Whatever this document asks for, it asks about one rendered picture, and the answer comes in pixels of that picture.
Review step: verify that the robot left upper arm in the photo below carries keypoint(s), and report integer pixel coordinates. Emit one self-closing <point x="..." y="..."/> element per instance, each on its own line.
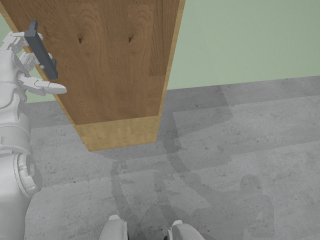
<point x="20" y="179"/>

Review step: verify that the robot left forearm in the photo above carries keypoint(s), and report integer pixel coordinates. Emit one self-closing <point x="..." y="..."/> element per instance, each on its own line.
<point x="15" y="127"/>

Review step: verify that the robot thigh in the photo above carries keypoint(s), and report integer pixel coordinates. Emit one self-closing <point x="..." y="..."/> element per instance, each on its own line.
<point x="115" y="229"/>
<point x="183" y="231"/>

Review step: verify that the handle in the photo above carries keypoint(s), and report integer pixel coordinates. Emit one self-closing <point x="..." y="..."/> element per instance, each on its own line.
<point x="40" y="51"/>

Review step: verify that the robot left hand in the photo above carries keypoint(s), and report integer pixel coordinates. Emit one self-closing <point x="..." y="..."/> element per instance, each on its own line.
<point x="12" y="67"/>

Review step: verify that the robot right thigh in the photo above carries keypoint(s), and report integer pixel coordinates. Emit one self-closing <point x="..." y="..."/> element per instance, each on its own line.
<point x="183" y="231"/>

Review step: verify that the robot left thigh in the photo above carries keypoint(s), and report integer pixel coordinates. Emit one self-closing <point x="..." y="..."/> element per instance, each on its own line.
<point x="115" y="229"/>

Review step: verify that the cupboard door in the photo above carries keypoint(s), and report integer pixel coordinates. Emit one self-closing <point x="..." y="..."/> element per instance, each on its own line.
<point x="111" y="55"/>

